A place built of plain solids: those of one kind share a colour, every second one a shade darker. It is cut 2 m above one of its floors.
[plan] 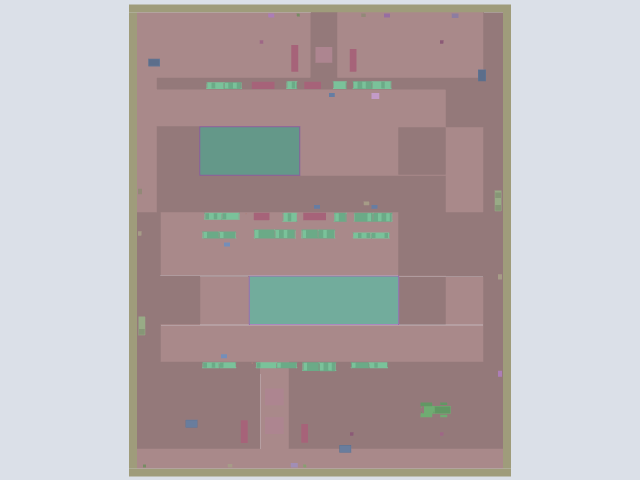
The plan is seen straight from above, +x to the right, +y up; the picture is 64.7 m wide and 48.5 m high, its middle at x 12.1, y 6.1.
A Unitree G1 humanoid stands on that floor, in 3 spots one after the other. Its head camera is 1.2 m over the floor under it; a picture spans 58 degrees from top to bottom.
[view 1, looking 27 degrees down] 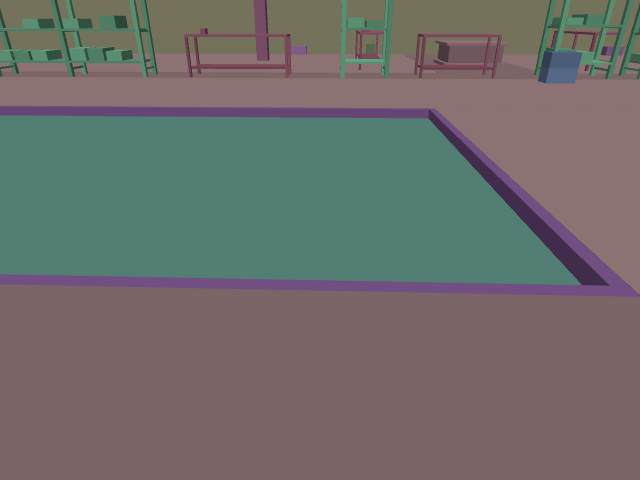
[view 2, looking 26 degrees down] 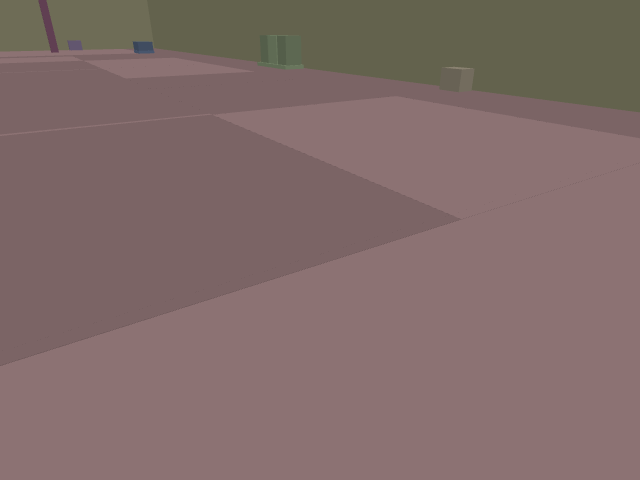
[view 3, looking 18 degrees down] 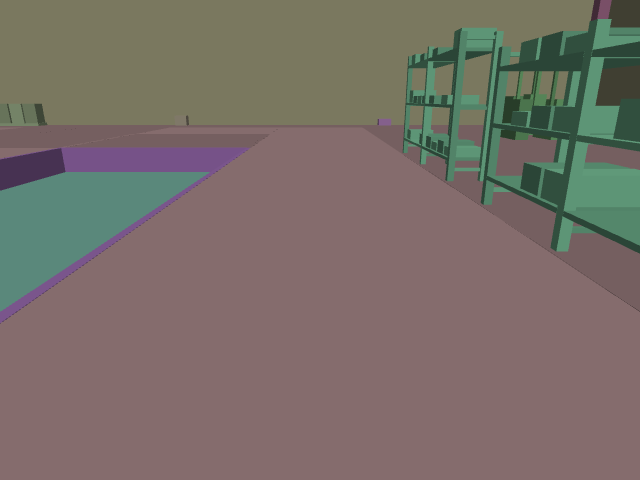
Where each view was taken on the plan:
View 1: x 8.60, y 10.80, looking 92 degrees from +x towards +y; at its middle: floor_pit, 2.93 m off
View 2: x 22.45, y -4.30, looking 57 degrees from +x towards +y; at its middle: floor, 2.74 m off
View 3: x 8.60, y -4.30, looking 0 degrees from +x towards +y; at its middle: floor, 3.88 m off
